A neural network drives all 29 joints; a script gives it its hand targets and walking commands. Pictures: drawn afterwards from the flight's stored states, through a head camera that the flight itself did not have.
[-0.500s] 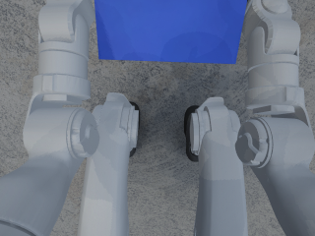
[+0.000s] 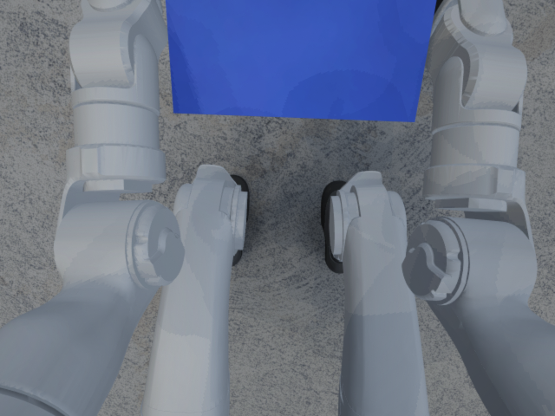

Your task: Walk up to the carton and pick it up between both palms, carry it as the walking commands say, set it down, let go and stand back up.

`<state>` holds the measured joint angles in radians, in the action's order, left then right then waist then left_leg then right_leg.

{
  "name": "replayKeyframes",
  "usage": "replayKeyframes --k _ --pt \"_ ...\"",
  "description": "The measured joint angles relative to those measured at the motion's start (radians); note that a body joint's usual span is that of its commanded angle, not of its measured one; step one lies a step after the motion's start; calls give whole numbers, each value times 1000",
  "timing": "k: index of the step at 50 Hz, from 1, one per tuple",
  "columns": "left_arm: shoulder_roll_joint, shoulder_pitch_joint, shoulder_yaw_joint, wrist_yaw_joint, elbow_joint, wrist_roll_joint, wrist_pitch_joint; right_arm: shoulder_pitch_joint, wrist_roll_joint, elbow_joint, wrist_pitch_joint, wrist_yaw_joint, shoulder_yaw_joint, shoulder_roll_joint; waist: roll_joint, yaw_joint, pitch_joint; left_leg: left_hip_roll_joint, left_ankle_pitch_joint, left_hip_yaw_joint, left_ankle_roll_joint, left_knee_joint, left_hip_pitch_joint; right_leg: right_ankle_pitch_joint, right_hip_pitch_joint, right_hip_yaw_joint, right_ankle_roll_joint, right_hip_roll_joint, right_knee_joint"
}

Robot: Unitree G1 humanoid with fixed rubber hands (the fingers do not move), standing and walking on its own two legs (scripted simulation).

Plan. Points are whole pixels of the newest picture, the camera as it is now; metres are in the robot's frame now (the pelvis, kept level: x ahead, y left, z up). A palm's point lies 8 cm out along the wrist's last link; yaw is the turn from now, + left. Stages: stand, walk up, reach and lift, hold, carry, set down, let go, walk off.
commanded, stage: reach and lift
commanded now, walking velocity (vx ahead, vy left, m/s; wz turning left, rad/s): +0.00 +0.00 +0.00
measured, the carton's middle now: out of the picture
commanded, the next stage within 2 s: none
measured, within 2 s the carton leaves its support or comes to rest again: neither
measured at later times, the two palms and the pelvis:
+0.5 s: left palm out of the picture +0.52 +0.16 -0.04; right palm out of the picture +0.51 -0.15 -0.05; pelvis +0.00 +0.00 +0.05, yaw +0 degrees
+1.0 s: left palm out of the picture +0.50 +0.16 +0.03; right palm out of the picture +0.49 -0.15 +0.02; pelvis +0.00 +0.00 +0.11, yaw +0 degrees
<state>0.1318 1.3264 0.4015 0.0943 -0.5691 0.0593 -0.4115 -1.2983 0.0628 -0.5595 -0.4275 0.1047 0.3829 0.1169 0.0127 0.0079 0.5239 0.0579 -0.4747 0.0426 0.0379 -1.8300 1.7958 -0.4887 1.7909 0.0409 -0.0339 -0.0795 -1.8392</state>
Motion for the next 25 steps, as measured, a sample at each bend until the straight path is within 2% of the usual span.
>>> replayKeyframes --k 25 --pt "-39 -101 -12 -8 51 12 -15 117 9 68 -16 -7 2 -39 -1 0 -1 -1 24 2 -7 164 -223 23 -224 7 1 7 166"
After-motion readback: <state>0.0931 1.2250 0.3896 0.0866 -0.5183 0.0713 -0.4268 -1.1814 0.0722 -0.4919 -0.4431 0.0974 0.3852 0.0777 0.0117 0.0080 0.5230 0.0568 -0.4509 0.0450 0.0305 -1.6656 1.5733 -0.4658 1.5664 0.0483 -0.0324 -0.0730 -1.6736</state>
